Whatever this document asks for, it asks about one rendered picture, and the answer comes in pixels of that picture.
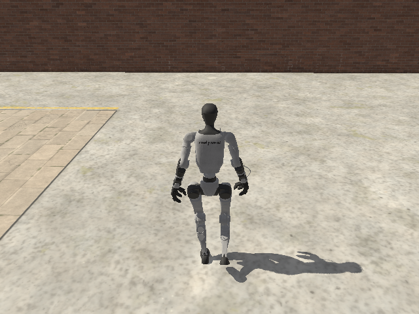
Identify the robot torso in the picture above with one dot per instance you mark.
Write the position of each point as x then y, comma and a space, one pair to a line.
209, 151

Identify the robot left upper arm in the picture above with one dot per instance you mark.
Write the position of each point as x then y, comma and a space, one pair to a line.
186, 148

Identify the right robot forearm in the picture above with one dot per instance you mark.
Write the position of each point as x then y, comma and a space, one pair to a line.
241, 173

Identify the robot right hand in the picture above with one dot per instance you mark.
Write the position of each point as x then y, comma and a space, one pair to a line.
241, 185

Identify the left robot forearm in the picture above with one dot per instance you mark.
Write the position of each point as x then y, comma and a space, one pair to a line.
178, 176

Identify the robot right upper arm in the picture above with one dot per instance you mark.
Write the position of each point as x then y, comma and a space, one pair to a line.
233, 148

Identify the robot left hand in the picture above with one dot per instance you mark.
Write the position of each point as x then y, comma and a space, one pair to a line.
175, 193

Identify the robot head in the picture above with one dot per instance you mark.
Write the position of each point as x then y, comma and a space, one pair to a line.
209, 114

